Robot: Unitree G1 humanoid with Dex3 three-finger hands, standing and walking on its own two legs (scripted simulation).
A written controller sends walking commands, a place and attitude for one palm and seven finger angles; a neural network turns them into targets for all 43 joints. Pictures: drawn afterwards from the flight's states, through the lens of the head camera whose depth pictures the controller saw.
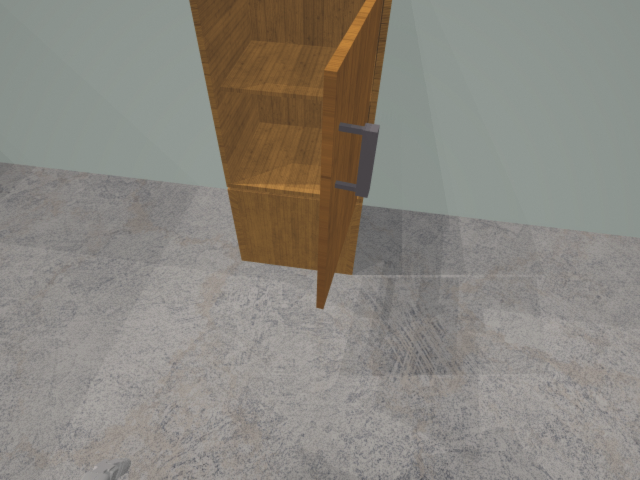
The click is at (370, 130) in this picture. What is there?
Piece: cupboard door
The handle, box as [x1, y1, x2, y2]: [335, 122, 379, 197]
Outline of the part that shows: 340,122 339,130 361,134 362,141 357,182 353,184 336,180 335,187 352,190 355,192 355,195 366,197 369,189 379,125 365,123 364,126 359,126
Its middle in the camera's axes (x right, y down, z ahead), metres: +0.06 -0.13 +0.66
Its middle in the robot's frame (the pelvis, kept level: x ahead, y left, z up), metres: +0.60 -0.02 +0.07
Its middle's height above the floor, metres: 0.84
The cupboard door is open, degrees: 83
